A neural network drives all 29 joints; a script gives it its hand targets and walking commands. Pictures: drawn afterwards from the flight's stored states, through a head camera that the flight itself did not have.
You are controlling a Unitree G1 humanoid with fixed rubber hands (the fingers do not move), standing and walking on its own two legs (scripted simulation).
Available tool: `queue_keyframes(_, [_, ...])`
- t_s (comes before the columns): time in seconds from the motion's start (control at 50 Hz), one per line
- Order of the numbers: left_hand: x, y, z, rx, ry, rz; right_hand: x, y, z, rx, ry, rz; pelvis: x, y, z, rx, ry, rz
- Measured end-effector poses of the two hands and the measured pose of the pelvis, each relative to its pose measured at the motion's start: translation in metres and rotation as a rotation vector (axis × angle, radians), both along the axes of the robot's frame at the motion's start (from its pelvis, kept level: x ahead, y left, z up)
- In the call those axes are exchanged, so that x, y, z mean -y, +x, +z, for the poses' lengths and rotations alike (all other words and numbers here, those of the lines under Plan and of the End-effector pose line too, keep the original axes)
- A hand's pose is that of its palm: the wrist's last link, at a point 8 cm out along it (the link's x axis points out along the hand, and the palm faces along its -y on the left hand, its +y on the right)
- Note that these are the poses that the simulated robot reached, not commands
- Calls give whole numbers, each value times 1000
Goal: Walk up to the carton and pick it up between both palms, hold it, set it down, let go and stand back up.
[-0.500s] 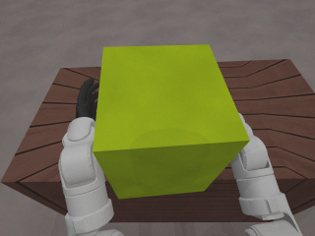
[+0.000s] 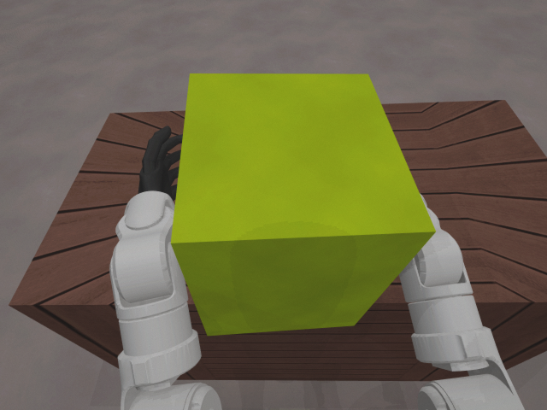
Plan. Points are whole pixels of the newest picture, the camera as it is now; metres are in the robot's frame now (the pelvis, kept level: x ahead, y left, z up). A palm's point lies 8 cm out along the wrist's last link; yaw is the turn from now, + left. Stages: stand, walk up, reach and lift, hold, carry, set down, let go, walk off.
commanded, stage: hold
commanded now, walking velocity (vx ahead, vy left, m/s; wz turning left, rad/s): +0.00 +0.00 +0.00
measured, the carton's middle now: (281, 214) +0.34 -0.01 +0.14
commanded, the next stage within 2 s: none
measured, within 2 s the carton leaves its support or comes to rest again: neither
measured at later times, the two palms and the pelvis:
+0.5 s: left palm (152, 195) +0.36 +0.14 +0.17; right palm (383, 181) +0.38 -0.15 +0.14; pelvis +0.01 +0.00 +0.00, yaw +0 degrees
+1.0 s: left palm (165, 189) +0.37 +0.13 +0.17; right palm (394, 186) +0.37 -0.16 +0.13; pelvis +0.01 +0.00 +0.00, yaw +0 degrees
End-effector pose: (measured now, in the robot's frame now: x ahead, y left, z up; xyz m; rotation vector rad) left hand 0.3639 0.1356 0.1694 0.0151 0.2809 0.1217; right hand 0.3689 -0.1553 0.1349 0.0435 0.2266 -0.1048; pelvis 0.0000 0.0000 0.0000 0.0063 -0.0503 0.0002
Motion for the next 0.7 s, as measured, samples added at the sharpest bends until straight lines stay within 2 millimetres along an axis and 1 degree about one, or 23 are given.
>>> queue_keyframes(0.12, [7,2,-2,1,-3,3,6,2,-2,1,-2,1,5,2,0,-9,-1,-3])
queue_keyframes(0.24, [8,5,-1,6,-9,6,8,6,0,7,-7,4,8,5,0,-7,-3,-3])
queue_keyframes(0.4, [0,4,-1,11,-24,16,0,9,3,10,-13,15,7,9,0,-1,-4,0])
queue_keyframes(0.58, [-14,-2,-4,7,-19,19,-13,6,3,6,-15,23,0,11,0,3,-2,11])
queue_keyframes(0.7, [-15,-4,-2,8,-5,12,-14,2,2,7,-7,17,-4,9,0,-1,-1,10])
